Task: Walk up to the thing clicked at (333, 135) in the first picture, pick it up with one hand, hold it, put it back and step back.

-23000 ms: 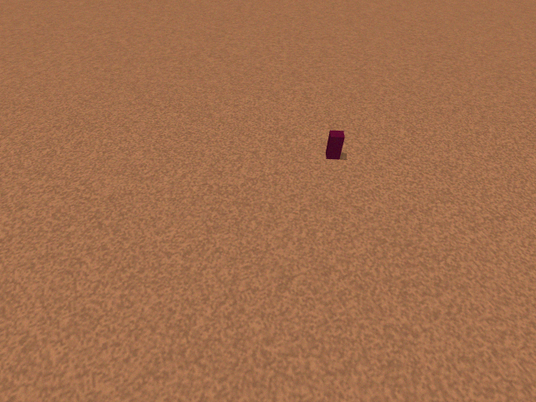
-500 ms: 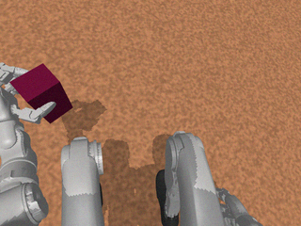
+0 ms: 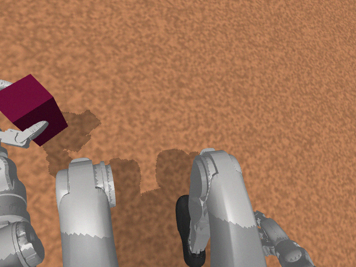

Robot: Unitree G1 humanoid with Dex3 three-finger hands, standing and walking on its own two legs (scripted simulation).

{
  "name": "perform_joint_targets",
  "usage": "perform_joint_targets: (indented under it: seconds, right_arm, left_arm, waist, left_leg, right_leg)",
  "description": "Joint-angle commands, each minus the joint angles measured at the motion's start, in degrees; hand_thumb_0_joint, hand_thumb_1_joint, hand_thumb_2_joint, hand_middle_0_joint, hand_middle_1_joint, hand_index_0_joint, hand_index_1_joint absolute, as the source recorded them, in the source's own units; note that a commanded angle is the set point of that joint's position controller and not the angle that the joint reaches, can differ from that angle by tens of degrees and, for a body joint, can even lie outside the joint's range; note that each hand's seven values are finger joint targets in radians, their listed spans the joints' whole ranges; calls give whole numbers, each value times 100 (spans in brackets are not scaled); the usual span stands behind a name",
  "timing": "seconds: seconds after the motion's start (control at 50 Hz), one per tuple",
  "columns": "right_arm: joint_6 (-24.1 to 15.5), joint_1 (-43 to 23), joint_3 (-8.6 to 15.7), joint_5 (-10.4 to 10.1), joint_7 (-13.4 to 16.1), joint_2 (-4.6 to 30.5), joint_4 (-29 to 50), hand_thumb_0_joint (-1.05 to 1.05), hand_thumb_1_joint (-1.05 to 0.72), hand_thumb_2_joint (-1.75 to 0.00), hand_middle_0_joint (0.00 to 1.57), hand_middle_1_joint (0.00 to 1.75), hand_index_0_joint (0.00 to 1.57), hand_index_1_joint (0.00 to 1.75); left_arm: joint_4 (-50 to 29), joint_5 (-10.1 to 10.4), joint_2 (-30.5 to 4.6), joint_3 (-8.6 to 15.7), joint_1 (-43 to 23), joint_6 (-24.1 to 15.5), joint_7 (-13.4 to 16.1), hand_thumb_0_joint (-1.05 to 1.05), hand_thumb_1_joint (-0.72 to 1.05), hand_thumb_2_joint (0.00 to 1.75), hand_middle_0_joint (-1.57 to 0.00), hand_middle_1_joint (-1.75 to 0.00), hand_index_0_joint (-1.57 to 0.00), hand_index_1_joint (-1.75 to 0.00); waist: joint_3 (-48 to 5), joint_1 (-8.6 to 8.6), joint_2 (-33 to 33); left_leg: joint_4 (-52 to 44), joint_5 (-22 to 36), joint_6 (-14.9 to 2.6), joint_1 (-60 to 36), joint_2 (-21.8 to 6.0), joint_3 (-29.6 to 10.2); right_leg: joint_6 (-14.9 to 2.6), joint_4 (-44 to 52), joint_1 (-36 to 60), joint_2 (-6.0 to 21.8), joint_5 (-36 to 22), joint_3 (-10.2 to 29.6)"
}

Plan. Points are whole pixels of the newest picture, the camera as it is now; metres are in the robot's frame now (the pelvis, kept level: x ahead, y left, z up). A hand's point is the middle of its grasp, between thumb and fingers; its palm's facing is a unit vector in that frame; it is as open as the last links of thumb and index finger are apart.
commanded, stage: lower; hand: left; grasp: from the side
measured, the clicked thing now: (35, 114) +0.42 +0.27 -0.11
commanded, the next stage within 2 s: loosen in 1.60 s
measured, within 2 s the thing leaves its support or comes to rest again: rests again in 1.42 s
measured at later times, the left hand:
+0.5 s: hand (24, 117) +0.42 +0.30 -0.13, palm faces +0.40 -0.92 +0.00, open 10.1 cm
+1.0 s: hand (29, 121) +0.43 +0.30 -0.17, palm faces +0.41 -0.91 +0.00, open 10.1 cm
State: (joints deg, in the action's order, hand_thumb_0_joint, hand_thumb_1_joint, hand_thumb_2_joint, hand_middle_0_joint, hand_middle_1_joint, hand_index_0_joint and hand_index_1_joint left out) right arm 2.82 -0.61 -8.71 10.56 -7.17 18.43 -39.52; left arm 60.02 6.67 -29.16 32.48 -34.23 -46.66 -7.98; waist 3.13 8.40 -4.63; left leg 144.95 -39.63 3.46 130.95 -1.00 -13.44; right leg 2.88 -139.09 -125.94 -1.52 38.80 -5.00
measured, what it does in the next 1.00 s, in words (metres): stands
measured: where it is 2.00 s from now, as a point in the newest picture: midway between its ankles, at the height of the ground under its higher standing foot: (146, 253)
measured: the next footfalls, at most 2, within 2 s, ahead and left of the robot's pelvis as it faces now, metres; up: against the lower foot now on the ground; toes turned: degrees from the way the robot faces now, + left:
none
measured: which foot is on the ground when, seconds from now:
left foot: down 0.00-1.00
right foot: down 0.00-1.00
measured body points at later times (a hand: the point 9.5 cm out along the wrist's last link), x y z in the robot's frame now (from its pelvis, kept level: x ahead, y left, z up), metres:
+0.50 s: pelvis +0.00 +0.01 -0.02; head +0.22 +0.13 +0.35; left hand +0.40 +0.35 -0.13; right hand +0.15 -0.26 -0.09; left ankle +0.08 +0.14 -0.27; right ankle +0.11 -0.13 -0.27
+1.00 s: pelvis -0.01 +0.02 -0.02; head +0.22 +0.16 +0.33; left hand +0.40 +0.35 -0.16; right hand +0.15 -0.25 -0.07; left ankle +0.08 +0.14 -0.27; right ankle +0.11 -0.13 -0.27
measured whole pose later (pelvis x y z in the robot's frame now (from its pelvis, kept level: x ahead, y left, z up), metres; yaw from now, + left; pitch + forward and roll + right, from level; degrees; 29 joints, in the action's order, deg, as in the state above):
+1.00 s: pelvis -0.01 +0.02 -0.02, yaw -5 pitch +15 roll -15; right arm 2.5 -8.3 -22.9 18.2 -8.9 20.9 -34.1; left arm 76.0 5.8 -42.2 34.9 -35.0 -59.3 -1.5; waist 14.3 12.6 -12.6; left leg 152.3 -40.3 2.5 128.7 -0.7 -20.3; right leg 3.8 -140.4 -120.9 -4.1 36.9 -9.9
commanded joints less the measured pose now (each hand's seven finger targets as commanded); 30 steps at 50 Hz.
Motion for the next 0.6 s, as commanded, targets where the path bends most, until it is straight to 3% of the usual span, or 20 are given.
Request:
perform_joint_targets:
  seconds: [0.0, 0.02, 0.08, 0.1, 0.16, 0.18, 0.2, 0.24, 0.34, 0.38, 0.4, 0.5, 0.58]
  right_arm:
    - [-62, 522, 404, 31, 72, 1515, 304, 0, -93, -91, 20, 30, 20, 30]
    - [-48, 549, 370, 50, 61, 1533, 316, 0, -93, -91, 20, 30, 20, 30]
    - [-18, 509, 316, 68, 51, 1567, 331, 0, -93, -91, 20, 30, 20, 30]
    - [-24, 473, 294, 78, 41, 1548, 326, 0, -93, -91, 20, 30, 20, 30]
    - [-24, 435, 173, 97, 24, 1560, 387, 0, -93, -91, 20, 30, 20, 30]
    - [-33, 410, 122, 116, 14, 1572, 382, 0, -93, -91, 20, 30, 20, 30]
    - [-46, 316, 114, 135, 13, 1607, 423, 0, -92, -91, 20, 30, 20, 30]
    - [-41, 282, 17, 182, -4, 1636, 470, 0, -92, -91, 20, 30, 20, 30]
    - [-41, 141, -182, 333, 1, 1734, 498, 0, -93, -91, 20, 30, 20, 30]
    - [-46, 3, -231, 377, -8, 1782, 561, 0, -93, -91, 20, 30, 20, 30]
    - [-44, -12, -259, 403, 6, 1811, 554, 0, -93, -91, 20, 30, 20, 30]
    - [-42, -103, -384, 522, 1, 1907, 562, 0, -93, -91, 20, 30, 20, 30]
    - [-59, -182, -473, 581, -3, 1971, 573, 0, -93, -91, 20, 30, 20, 30]
  left_arm:
    - [-1082, 99, -1251, 94, -1311, -472, 48, 0, 5, 124, -129, -143, -132, -143]
    - [-1103, 103, -1201, 37, -1366, -491, 51, 0, 5, 125, -130, -144, -133, -143]
    - [-944, 83, -1337, 133, -1136, -512, 73, 0, 8, 125, -128, -143, -131, -142]
    - [-952, 86, -1265, 16, -1190, -517, 62, 0, 8, 124, -130, -146, -133, -144]
    - [-520, 167, -1312, 127, -1085, -560, 120, 0, 4, 124, -131, -147, -134, -146]
    - [-464, 183, -1138, -16, -1054, -605, 109, 0, 6, 125, -130, -147, -133, -145]
    - [-495, 171, -1404, 166, -1138, -660, 159, 0, 5, 125, -130, -147, -134, -145]
    - [-317, 164, -1380, 98, -1232, -755, 181, 0, 4, 124, -131, -147, -135, -146]
    - [-210, 104, -1905, 370, -1319, -1062, 216, 0, 8, 123, -131, -146, -135, -144]
    - [-50, 116, -1827, 356, -1216, -1146, 240, 0, 8, 122, -128, -144, -132, -142]
    - [-19, 115, -1952, 419, -1223, -1166, 255, 0, 6, 121, -129, -143, -132, -142]
    - [142, 85, -2042, 387, -1196, -1287, 261, 0, 6, 121, -127, -142, -131, -141]
    - [246, 108, -2111, 384, -1129, -1361, 302, 0, 6, 119, -126, -140, -129, -139]
  waist:
    - [-3626, 90, 1792]
    - [-3645, 177, 1821]
    - [-3533, 148, 1734]
    - [-3477, 189, 1689]
    - [-3355, 274, 1387]
    - [-3222, 309, 1364]
    - [-3236, 262, 1384]
    - [-3200, 380, 1435]
    - [-3215, 410, 1659]
    - [-3103, 417, 1735]
    - [-3067, 381, 1787]
    - [-2935, 552, 1917]
    - [-2843, 573, 1869]
  left_leg:
    - [-1655, 690, -276, -2486, -89, 667]
    - [-1649, 693, -268, -2567, -93, 626]
    - [-1596, 720, -274, -2430, -93, 609]
    - [-1541, 679, -293, -2319, -91, 629]
    - [-1374, 594, -338, -2013, -84, 622]
    - [-1403, 626, -320, -2099, -90, 577]
    - [-1369, 614, -321, -2096, -106, 567]
    - [-1342, 540, -317, -2150, -108, 504]
    - [-1254, 680, -282, -2281, -155, 457]
    - [-1307, 688, -241, -2406, -174, 406]
    - [-1263, 715, -234, -2424, -184, 415]
    - [-1178, 763, -225, -2452, -211, 347]
    - [-1129, 769, -224, -2408, -216, 289]
  right_leg:
    - [-445, 1183, 1725, -173, -980, -639]
    - [-438, 1178, 1749, -168, -1007, -678]
    - [-422, 1156, 1808, -174, -1016, -700]
    - [-412, 1171, 1865, -184, -1011, -672]
    - [-375, 1206, 2050, -223, -997, -693]
    - [-380, 1186, 1952, -224, -1001, -741]
    - [-393, 1169, 1921, -244, -972, -745]
    - [-377, 1155, 1932, -247, -943, -803]
    - [-370, 1059, 2170, -280, -1075, -841]
    - [-391, 1008, 2028, -280, -1046, -900]
    - [-392, 996, 2031, -293, -1078, -897]
    - [-374, 951, 2099, -303, -1203, -963]
    - [-364, 929, 2170, -320, -1246, -1023]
